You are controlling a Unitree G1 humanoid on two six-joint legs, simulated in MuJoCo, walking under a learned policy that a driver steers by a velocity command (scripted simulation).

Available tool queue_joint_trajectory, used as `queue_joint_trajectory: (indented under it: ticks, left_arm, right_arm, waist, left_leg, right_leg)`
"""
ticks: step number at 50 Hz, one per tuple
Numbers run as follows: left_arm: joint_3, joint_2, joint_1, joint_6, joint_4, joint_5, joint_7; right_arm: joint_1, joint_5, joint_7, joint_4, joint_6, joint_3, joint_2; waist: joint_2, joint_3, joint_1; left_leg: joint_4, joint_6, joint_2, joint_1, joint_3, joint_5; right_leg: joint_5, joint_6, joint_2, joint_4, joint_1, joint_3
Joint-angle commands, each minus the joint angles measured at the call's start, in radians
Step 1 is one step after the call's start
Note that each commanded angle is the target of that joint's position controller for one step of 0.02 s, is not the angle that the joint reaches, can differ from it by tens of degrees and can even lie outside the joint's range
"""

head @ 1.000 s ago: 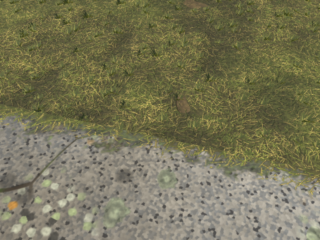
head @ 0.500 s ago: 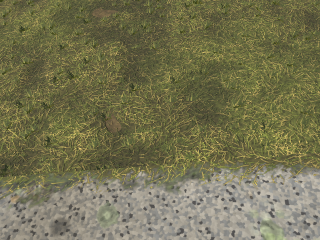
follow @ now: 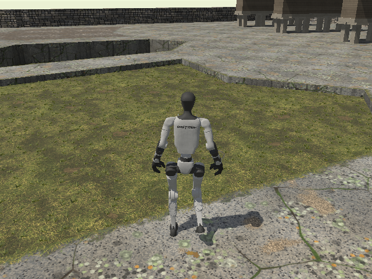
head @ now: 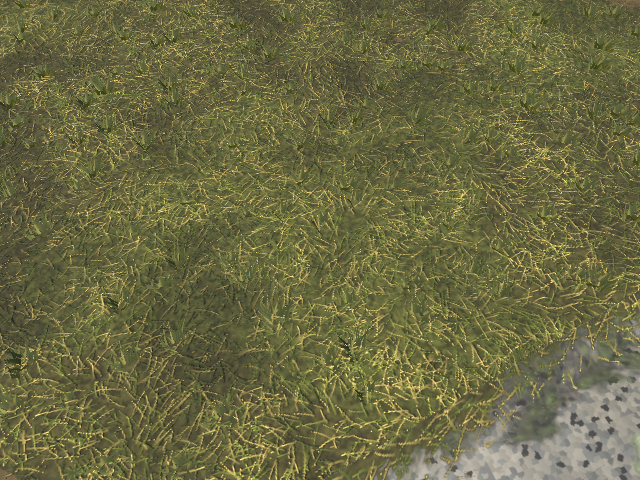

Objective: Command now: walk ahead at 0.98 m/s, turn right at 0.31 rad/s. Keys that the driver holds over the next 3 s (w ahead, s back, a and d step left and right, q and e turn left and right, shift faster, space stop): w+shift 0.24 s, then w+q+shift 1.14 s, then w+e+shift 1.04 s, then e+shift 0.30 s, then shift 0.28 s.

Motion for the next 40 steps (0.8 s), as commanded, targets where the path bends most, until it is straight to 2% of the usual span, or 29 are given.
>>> queue_joint_trajectory:
  ticks: [1, 3, 5, 7, 9, 12, 13, 14, 15, 16, 17, 18, 19, 20, 21, 23, 24, 25, 26, 27, 28, 29, 31, 33, 36, 37, 38, 39, 40]
  left_arm:
    - [-0.012, -0.004, 0.001, -0.010, -0.095, -0.007, -0.007]
    - [-0.024, -0.005, -0.067, -0.009, -0.128, 0.010, -0.005]
    - [-0.032, 0.010, -0.133, -0.016, -0.155, 0.032, -0.007]
    - [-0.041, 0.017, -0.233, -0.029, -0.183, 0.045, -0.019]
    - [-0.044, 0.019, -0.344, -0.045, -0.223, 0.030, -0.039]
    - [-0.019, 0.066, -0.390, -0.054, -0.256, 0.007, -0.054]
    - [0.011, 0.110, -0.258, -0.055, -0.227, 0.012, -0.052]
    - [0.037, 0.161, -0.123, -0.052, -0.197, 0.007, -0.047]
    - [0.064, 0.199, 0.075, -0.046, -0.153, 0.001, -0.034]
    - [0.086, 0.253, 0.323, -0.032, -0.092, 0.002, -0.019]
    - [0.082, 0.318, 0.289, -0.040, -0.090, 0.033, -0.039]
    - [0.063, 0.197, 0.307, -0.043, -0.077, 0.025, -0.053]
    - [0.051, 0.137, 0.231, -0.044, -0.075, 0.015, -0.056]
    - [0.044, 0.103, 0.134, -0.045, -0.078, 0.021, -0.065]
    - [0.043, 0.081, 0.082, -0.052, -0.073, 0.037, -0.074]
    - [0.037, 0.034, -0.023, -0.070, -0.062, 0.030, -0.069]
    - [0.043, 0.046, -0.030, -0.070, -0.043, 0.025, -0.062]
    - [0.052, 0.075, -0.014, -0.075, -0.037, 0.026, -0.052]
    - [0.055, 0.086, 0.006, -0.088, -0.033, 0.039, -0.049]
    - [0.049, 0.056, 0.003, -0.099, -0.015, 0.028, -0.032]
    - [0.048, 0.066, -0.015, -0.099, -0.007, 0.025, -0.008]
    - [0.049, 0.076, 0.051, -0.095, 0.011, 0.033, 0.012]
    - [0.043, 0.076, 0.121, -0.089, 0.032, 0.044, 0.041]
    - [0.042, 0.078, 0.157, -0.081, 0.035, 0.039, 0.040]
    - [0.034, 0.086, 0.214, -0.053, 0.026, 0.029, 0.034]
    - [0.034, 0.102, 0.198, -0.037, 0.016, 0.021, 0.038]
    - [0.038, 0.132, 0.169, -0.027, 0.004, 0.004, 0.043]
    - [0.044, 0.161, 0.181, -0.026, 0.013, 0.003, 0.043]
    - [0.052, 0.180, 0.112, -0.029, 0.013, -0.005, 0.035]
  right_arm:
    - [0.036, 0.007, 0.012, -0.010, -0.018, 0.022, 0.020]
    - [0.049, 0.022, 0.007, 0.010, -0.022, 0.019, -0.019]
    - [0.074, 0.017, -0.005, 0.019, -0.023, 0.012, -0.070]
    - [0.107, 0.025, -0.011, 0.026, -0.022, 0.019, -0.070]
    - [0.186, 0.043, -0.014, 0.047, -0.029, 0.027, -0.088]
    - [0.252, 0.031, -0.014, 0.094, -0.007, 0.031, -0.126]
    - [0.214, 0.015, -0.020, 0.095, 0.003, 0.027, -0.151]
    - [0.193, 0.000, -0.024, 0.088, 0.016, 0.028, -0.159]
    - [0.160, -0.013, -0.025, 0.085, 0.030, 0.029, -0.166]
    - [0.110, -0.017, -0.025, 0.061, 0.030, 0.034, -0.156]
    - [0.398, 0.014, -0.006, 0.071, 0.017, 0.093, 0.101]
    - [0.321, 0.080, -0.015, 0.061, -0.002, 0.083, 0.046]
    - [0.176, 0.104, -0.027, 0.021, 0.003, 0.048, -0.051]
    - [0.091, 0.089, -0.041, -0.003, 0.016, 0.037, -0.074]
    - [0.077, 0.064, -0.042, -0.008, 0.037, 0.034, -0.049]
    - [0.124, 0.066, -0.023, -0.008, 0.084, 0.023, -0.011]
    - [0.103, 0.062, -0.019, -0.026, 0.099, 0.022, -0.002]
    - [0.047, 0.045, -0.015, -0.051, 0.107, 0.028, 0.007]
    - [0.044, 0.033, -0.005, -0.050, 0.105, 0.018, -0.002]
    - [0.004, 0.036, 0.009, -0.058, 0.092, 0.011, -0.003]
    - [-0.046, 0.021, 0.023, -0.079, 0.081, 0.010, -0.009]
    - [-0.094, 0.009, 0.040, -0.081, 0.071, 0.007, -0.003]
    - [-0.145, 0.019, 0.070, -0.097, 0.066, 0.012, 0.011]
    - [-0.197, 0.021, 0.075, -0.113, 0.074, 0.007, -0.011]
    - [-0.251, 0.011, 0.089, -0.133, 0.072, 0.010, -0.025]
    - [-0.232, 0.010, 0.093, -0.124, 0.071, 0.008, -0.025]
    - [-0.162, 0.003, 0.090, -0.106, 0.070, -0.001, -0.035]
    - [0.001, 0.004, 0.080, -0.062, 0.079, -0.031, -0.082]
    - [0.199, 0.022, 0.072, 0.000, 0.093, -0.059, -0.141]
  waist:
    - [0.068, -0.007, 0.056]
    - [0.052, 0.061, 0.066]
    - [0.032, 0.094, 0.055]
    - [0.026, 0.108, 0.016]
    - [0.023, 0.126, -0.032]
    - [0.082, 0.113, -0.028]
    - [0.152, 0.037, 0.053]
    - [0.175, -0.058, 0.135]
    - [0.171, -0.140, 0.252]
    - [0.098, -0.230, 0.363]
    - [-0.304, -0.415, 0.154]
    - [-0.362, -0.416, 0.188]
    - [-0.218, -0.221, 0.168]
    - [-0.039, -0.111, 0.131]
    - [-0.015, -0.070, 0.090]
    - [-0.023, -0.034, 0.006]
    - [-0.029, -0.013, -0.004]
    - [-0.002, 0.000, 0.017]
    - [0.055, 0.003, 0.011]
    - [0.045, 0.029, 0.006]
    - [0.033, 0.065, 0.003]
    - [0.054, 0.048, 0.045]
    - [0.023, 0.043, 0.060]
    - [0.018, 0.069, 0.068]
    - [0.048, 0.141, 0.093]
    - [0.062, 0.150, 0.080]
    - [0.029, 0.113, 0.040]
    - [0.028, -0.005, -0.031]
    - [-0.065, -0.052, -0.141]
  left_leg:
    - [-0.290, 0.207, 0.273, 0.170, -0.429, -0.210]
    - [-0.332, 0.221, 0.290, 0.105, -0.391, -0.158]
    - [-0.343, 0.218, 0.287, 0.097, -0.330, -0.060]
    - [-0.356, 0.177, 0.230, 0.039, -0.196, 0.045]
    - [-0.414, 0.161, 0.226, -0.010, -0.142, 0.054]
    - [-0.385, 0.142, 0.257, 0.147, -0.083, 0.236]
    - [-0.260, 0.113, 0.294, 0.219, -0.064, 0.549]
    - [-0.105, 0.092, 0.287, 0.268, -0.061, 0.760]
    - [0.159, 0.072, 0.277, 0.167, -0.068, 0.864]
    - [0.533, 0.042, 0.207, -0.035, -0.059, 0.698]
    - [0.986, 0.010, 0.050, -0.350, -0.123, -0.257]
    - [1.083, 0.051, 0.052, -0.461, -0.189, -0.240]
    - [1.049, 0.068, 0.092, -0.501, -0.193, -0.153]
    - [1.003, 0.070, 0.133, -0.466, -0.178, -0.085]
    - [0.963, 0.065, 0.170, -0.406, -0.177, -0.054]
    - [0.799, 0.072, 0.240, -0.319, -0.201, -0.037]
    - [0.738, 0.067, 0.255, -0.317, -0.183, -0.086]
    - [0.703, 0.067, 0.255, -0.343, -0.146, -0.021]
    - [0.627, 0.090, 0.252, -0.346, -0.157, 0.129]
    - [0.524, 0.107, 0.262, -0.397, -0.202, 0.238]
    - [0.340, 0.091, 0.211, -0.321, -0.140, 0.462]
    - [0.284, 0.074, 0.163, -0.284, -0.053, 0.648]
    - [0.242, 0.075, 0.135, -0.216, -0.036, 0.824]
    - [0.230, 0.092, 0.121, -0.229, -0.025, 0.861]
    - [0.163, 0.088, 0.112, -0.363, 0.055, 0.734]
    - [0.105, 0.083, 0.096, -0.330, 0.092, 0.657]
    - [0.082, 0.087, 0.074, -0.188, 0.140, 0.619]
    - [0.121, 0.118, 0.040, 0.059, 0.160, 0.610]
    - [0.143, 0.176, 0.080, 0.277, 0.118, 0.519]
  right_leg:
    - [0.024, -0.005, -0.125, -0.070, -0.278, 0.056]
    - [0.091, 0.021, -0.159, -0.159, -0.352, 0.032]
    - [0.247, 0.045, -0.178, -0.273, -0.411, 0.011]
    - [0.419, 0.052, -0.158, -0.456, -0.318, -0.057]
    - [0.558, 0.056, -0.117, -0.625, -0.154, -0.105]
    - [0.490, 0.045, -0.052, -0.721, -0.071, -0.143]
    - [0.525, 0.018, -0.049, -0.636, 0.028, -0.093]
    - [0.427, -0.002, -0.009, -0.610, 0.140, -0.105]
    - [0.329, -0.022, 0.008, -0.588, 0.379, -0.112]
    - [0.199, -0.051, -0.090, -0.632, 0.647, -0.030]
    - [-0.214, -0.216, -0.354, -0.763, 0.926, 0.460]
    - [-0.380, -0.179, -0.381, -1.047, 0.838, 0.724]
    - [-0.282, -0.129, -0.376, -1.074, 0.664, 0.608]
    - [-0.114, -0.114, -0.353, -1.052, 0.482, 0.463]
    - [0.005, -0.120, -0.343, -1.035, 0.337, 0.351]
    - [0.060, -0.087, -0.290, -1.057, 0.202, 0.176]
    - [0.103, -0.081, -0.298, -1.083, 0.187, 0.111]
    - [0.162, -0.088, -0.298, -1.080, 0.202, 0.052]
    - [0.199, -0.069, -0.266, -1.037, 0.211, -0.015]
    - [0.182, -0.019, -0.268, -1.018, 0.241, -0.056]
    - [0.127, 0.020, -0.197, -0.979, 0.115, -0.189]
    - [0.092, 0.032, -0.184, -0.946, 0.130, -0.255]
    - [0.035, 0.046, -0.190, -0.868, 0.105, -0.297]
    - [0.029, 0.067, -0.206, -0.782, 0.134, -0.323]
    - [0.175, 0.096, -0.261, -0.638, 0.308, -0.337]
    - [0.338, 0.115, -0.260, -0.583, 0.332, -0.367]
    - [0.550, 0.124, -0.258, -0.480, 0.306, -0.385]
    - [0.815, 0.106, -0.233, -0.281, 0.304, -0.382]
    - [0.909, 0.106, -0.280, 0.008, 0.144, -0.331]
Next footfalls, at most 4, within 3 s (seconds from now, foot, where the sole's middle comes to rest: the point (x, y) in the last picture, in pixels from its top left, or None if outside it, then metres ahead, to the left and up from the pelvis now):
0.30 right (426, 466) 0.50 -0.18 -0.77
0.82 left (306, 346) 0.88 0.06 -0.94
1.16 right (298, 224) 1.31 0.07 -0.94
1.64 left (130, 234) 1.30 0.60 -0.94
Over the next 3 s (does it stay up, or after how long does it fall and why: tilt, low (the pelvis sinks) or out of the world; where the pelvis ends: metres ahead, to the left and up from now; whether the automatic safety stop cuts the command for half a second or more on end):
stays up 2.06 0.92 -0.17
